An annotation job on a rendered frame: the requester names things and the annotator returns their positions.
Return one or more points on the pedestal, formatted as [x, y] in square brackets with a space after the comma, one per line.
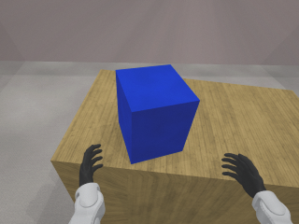
[188, 187]

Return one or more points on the carton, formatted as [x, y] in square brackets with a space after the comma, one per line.
[156, 109]

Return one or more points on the robot left hand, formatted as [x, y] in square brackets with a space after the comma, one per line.
[86, 169]

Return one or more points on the robot right hand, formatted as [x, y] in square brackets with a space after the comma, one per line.
[246, 173]

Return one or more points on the robot left forearm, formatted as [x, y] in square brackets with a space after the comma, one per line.
[89, 205]

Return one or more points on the robot right forearm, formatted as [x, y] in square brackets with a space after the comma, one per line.
[269, 209]

